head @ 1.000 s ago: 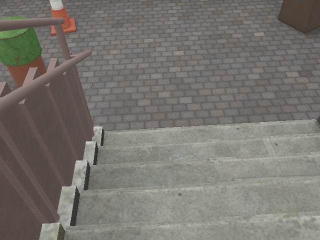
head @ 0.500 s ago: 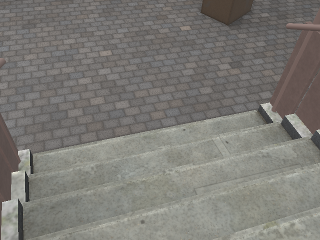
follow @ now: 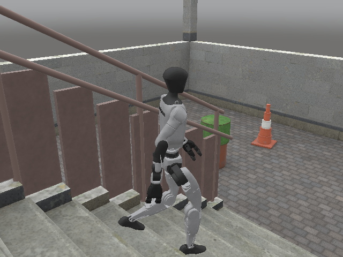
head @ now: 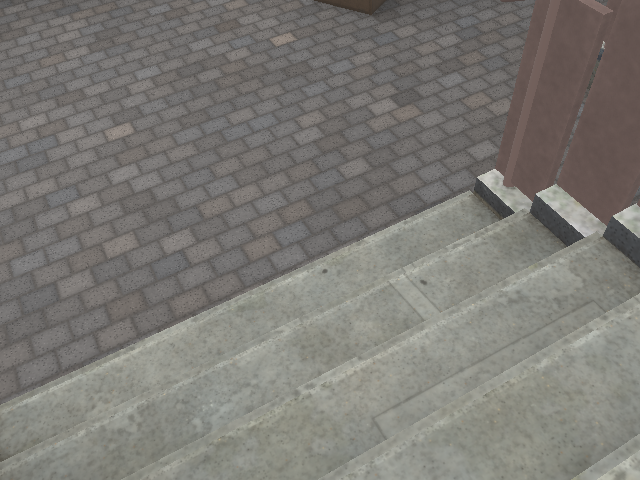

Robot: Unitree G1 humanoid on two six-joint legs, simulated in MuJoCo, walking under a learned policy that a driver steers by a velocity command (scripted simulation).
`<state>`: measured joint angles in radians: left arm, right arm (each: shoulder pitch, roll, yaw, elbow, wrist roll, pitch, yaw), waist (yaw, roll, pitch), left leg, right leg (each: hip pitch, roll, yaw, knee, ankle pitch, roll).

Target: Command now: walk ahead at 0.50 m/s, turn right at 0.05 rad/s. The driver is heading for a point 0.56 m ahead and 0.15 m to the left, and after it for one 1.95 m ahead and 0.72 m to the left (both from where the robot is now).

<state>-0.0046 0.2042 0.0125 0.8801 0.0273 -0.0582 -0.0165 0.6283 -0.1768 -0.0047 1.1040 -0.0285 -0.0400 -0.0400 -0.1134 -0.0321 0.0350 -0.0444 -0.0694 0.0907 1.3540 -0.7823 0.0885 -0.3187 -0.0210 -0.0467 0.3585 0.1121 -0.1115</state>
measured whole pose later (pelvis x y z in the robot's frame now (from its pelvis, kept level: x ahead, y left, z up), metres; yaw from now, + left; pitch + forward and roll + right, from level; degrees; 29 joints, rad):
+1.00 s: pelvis +0.51 +0.03 -0.22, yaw +23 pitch +0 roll +1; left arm 0.09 0.26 0.06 0.84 0.05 -0.02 -0.03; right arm 0.52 -0.21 -0.04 0.94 -0.02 -0.04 -0.03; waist -0.09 -0.04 -0.05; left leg -0.22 -0.13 -0.17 0.85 -0.61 0.08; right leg -0.62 -0.06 0.12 0.70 0.36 0.02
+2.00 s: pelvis +0.96 +0.25 -0.51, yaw +43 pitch -1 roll +0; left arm 0.33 0.19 0.05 0.99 0.06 0.00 0.02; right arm 0.35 -0.19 -0.04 1.04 -0.01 -0.06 -0.01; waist 0.04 -0.02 0.05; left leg -0.25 -0.10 0.07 0.55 -0.29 0.12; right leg -0.62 -0.07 0.05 1.24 -0.31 -0.02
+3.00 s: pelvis +1.40 +0.63 -0.80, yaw +38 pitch +0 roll -5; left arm 0.57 0.19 0.04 1.06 0.03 -0.06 0.03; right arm -0.06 -0.22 -0.04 0.89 -0.04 -0.09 0.04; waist 0.17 0.04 0.03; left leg -0.31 0.09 0.02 0.33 0.10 0.02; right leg -0.10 0.06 0.05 1.33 -0.87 -0.08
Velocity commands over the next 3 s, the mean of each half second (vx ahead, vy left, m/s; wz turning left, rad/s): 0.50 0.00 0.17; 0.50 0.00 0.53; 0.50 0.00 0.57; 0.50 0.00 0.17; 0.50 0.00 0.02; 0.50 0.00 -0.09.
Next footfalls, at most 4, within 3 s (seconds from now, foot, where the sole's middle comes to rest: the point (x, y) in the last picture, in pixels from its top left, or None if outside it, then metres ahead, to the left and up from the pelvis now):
0.56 left None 0.41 0.12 -0.95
1.12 right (327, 422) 0.77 -0.03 -1.11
1.78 left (211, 400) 0.96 0.32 -1.27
2.38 right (211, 333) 1.31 0.35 -1.43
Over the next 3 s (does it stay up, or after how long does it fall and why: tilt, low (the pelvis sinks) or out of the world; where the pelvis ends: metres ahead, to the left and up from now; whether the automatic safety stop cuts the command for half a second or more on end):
stays up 1.40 0.63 -0.80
